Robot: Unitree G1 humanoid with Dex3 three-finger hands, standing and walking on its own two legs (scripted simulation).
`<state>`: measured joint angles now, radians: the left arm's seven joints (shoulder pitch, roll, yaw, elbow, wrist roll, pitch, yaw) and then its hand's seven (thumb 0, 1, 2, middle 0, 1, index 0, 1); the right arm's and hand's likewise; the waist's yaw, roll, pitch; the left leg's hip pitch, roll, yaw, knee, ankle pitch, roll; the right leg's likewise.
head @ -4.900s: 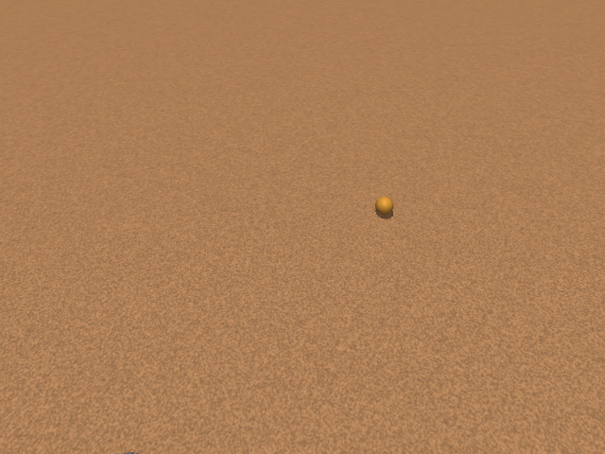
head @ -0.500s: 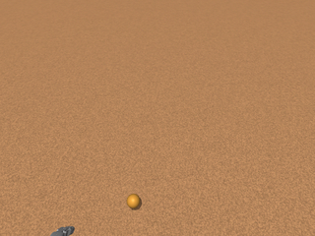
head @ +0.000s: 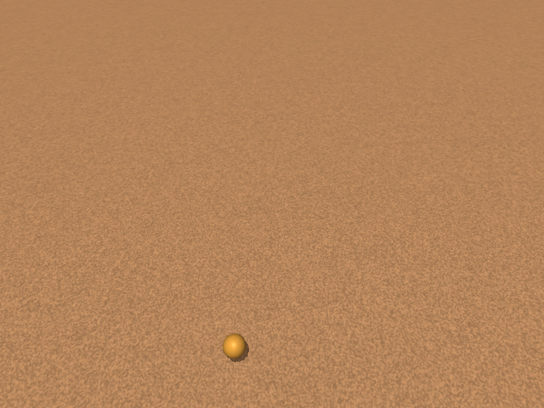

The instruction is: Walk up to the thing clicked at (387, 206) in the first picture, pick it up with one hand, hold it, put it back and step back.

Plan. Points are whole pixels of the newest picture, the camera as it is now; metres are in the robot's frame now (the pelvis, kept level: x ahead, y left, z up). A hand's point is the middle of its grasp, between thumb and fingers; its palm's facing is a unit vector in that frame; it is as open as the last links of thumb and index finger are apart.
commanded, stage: walk up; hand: left
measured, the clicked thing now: (234, 345) +0.42 +0.17 -0.74
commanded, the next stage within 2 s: stand in 0.22 s
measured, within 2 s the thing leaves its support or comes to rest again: neither
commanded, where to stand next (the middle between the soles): +0.04 -0.02 m, yaw -1 degrees
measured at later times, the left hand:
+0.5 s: hand out of the picture +0.09 +0.25 -0.16, palm faces -0.03 -0.94 -0.33, open 7.4 cm
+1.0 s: hand out of the picture +0.10 +0.25 -0.16, palm faces -0.03 -0.94 -0.34, open 7.4 cm
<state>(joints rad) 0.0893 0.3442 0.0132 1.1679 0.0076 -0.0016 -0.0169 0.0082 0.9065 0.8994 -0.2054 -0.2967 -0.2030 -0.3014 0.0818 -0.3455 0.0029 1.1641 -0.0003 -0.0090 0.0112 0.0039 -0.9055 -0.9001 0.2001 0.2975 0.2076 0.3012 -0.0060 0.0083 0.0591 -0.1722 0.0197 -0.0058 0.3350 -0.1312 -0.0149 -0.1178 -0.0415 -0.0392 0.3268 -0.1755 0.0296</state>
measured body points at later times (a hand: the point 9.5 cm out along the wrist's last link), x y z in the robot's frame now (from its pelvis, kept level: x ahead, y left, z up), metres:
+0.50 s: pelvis +0.02 +0.00 +0.00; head +0.03 +0.00 +0.45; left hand +0.09 +0.30 -0.13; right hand +0.10 -0.30 -0.13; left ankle +0.03 +0.13 -0.75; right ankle +0.00 -0.14 -0.75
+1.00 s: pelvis +0.02 +0.00 +0.00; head +0.04 +0.00 +0.45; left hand +0.10 +0.30 -0.13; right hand +0.11 -0.30 -0.13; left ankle +0.03 +0.13 -0.75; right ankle +0.00 -0.14 -0.75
